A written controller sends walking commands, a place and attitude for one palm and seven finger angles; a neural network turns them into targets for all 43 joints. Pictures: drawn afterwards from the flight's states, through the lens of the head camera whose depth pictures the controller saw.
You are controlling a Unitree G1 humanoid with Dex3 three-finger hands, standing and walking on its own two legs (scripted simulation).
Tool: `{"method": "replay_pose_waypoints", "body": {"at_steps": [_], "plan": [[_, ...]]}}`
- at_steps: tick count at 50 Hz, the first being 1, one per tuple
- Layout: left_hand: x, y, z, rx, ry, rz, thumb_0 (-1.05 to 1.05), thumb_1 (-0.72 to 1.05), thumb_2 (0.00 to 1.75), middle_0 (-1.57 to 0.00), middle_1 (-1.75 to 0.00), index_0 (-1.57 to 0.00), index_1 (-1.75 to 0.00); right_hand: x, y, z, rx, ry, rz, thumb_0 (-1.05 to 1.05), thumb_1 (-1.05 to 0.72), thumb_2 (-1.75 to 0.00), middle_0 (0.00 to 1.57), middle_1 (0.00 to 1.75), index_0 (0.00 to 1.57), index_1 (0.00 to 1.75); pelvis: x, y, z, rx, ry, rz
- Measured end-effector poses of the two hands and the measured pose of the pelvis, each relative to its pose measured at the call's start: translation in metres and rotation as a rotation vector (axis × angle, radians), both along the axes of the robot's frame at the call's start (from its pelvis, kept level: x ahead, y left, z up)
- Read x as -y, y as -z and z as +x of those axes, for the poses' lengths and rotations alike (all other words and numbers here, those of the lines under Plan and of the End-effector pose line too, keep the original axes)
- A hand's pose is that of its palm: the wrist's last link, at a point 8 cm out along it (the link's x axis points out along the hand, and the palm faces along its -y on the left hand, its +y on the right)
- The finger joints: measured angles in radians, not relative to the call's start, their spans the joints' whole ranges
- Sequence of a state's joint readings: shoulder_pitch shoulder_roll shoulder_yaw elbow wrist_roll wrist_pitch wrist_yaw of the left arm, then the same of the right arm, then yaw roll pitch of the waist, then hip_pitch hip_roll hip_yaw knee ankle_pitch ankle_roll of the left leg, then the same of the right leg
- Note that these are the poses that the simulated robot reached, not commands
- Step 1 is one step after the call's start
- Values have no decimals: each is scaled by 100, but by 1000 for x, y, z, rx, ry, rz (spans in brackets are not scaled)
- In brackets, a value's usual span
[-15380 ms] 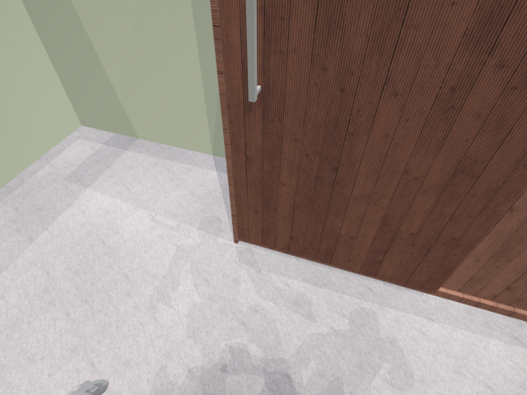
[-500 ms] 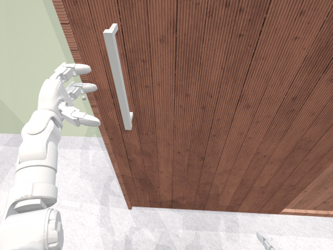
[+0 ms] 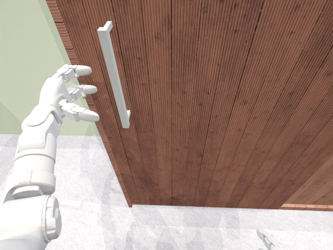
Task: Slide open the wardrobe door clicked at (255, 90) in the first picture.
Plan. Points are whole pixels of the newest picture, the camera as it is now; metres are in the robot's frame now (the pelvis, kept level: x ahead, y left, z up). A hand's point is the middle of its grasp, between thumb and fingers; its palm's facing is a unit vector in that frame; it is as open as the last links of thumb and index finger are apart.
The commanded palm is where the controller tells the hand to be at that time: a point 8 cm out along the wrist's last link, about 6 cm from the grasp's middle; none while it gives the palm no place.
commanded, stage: move the hooked fingers beside the handle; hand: left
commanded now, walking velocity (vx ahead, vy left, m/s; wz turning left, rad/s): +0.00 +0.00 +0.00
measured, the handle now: (118, 82) +0.48 +0.14 +0.17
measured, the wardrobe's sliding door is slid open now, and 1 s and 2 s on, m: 0.00 0.00 0.00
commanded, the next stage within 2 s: feel for the door with the fingertips in 0.66 s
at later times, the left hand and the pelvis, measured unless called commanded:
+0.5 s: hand (83, 101) +0.40 +0.21 +0.18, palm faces +0.00 -1.00 -0.01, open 14.0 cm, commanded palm +0.38 +0.26 +0.18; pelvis +0.00 +0.00 +0.00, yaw +0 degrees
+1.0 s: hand (94, 97) +0.41 +0.19 +0.18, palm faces -0.05 -1.00 +0.01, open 14.0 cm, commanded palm +0.39 +0.23 +0.18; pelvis +0.01 +0.01 +0.00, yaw +0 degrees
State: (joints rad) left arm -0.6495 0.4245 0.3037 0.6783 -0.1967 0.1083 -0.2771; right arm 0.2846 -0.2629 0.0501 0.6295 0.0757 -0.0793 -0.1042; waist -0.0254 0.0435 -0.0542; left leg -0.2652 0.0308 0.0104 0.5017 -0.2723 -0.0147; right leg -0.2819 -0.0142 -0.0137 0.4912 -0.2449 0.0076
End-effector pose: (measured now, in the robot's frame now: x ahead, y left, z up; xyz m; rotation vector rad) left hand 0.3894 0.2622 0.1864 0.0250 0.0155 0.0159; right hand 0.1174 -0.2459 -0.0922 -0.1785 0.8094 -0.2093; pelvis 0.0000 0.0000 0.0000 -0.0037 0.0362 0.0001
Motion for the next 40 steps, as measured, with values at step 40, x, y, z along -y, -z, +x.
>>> {"method": "replay_pose_waypoints", "body": {"at_steps": [40], "plan": [[-2, 9, 14, 10, 20, -15, -1, -50, 30, -30, -120, -30, -120, -4, -1, 4, -18, -4, -22, 2, -91, -90, 20, 30, 21, 30, -6, 1, 5, -22, -5, -6]]}}
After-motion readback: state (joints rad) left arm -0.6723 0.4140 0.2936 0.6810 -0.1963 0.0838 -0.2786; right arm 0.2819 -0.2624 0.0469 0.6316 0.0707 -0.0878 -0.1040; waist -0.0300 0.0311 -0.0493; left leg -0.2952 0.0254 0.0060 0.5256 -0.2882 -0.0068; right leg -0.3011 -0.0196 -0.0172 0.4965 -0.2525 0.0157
